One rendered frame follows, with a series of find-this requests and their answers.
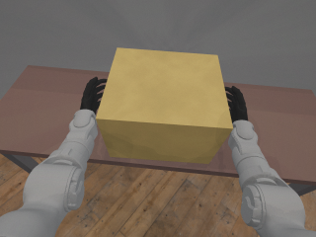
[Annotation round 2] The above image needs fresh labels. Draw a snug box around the left robot hand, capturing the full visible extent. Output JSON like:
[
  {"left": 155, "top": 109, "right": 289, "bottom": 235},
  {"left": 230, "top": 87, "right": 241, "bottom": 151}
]
[{"left": 80, "top": 76, "right": 108, "bottom": 114}]

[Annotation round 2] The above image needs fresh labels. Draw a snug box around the left robot upper arm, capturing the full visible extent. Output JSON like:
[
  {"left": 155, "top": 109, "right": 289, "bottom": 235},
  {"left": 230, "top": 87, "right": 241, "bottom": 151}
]
[{"left": 0, "top": 163, "right": 85, "bottom": 237}]

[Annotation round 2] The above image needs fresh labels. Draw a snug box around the right robot upper arm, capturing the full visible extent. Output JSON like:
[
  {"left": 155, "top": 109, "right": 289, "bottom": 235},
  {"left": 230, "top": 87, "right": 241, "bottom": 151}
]
[{"left": 240, "top": 183, "right": 316, "bottom": 237}]

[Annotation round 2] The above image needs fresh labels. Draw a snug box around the right robot hand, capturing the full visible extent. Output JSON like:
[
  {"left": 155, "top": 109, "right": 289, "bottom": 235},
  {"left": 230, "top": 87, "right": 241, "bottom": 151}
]
[{"left": 224, "top": 86, "right": 248, "bottom": 123}]

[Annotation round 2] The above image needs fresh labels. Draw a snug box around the left robot forearm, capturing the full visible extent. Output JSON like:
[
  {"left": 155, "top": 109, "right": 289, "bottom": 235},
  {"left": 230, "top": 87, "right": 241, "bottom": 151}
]
[{"left": 23, "top": 109, "right": 98, "bottom": 204}]

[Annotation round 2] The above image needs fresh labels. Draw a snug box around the table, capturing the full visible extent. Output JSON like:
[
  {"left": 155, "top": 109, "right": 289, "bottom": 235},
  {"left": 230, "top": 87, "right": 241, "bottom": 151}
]
[{"left": 0, "top": 65, "right": 316, "bottom": 197}]

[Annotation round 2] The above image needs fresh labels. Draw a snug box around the right robot forearm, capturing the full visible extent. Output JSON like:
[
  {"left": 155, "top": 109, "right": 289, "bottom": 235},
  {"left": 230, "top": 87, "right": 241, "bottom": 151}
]
[{"left": 228, "top": 119, "right": 306, "bottom": 226}]

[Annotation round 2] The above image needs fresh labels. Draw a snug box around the carton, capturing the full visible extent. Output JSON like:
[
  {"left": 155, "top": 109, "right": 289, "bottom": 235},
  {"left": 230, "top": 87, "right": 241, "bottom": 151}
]
[{"left": 96, "top": 47, "right": 233, "bottom": 164}]

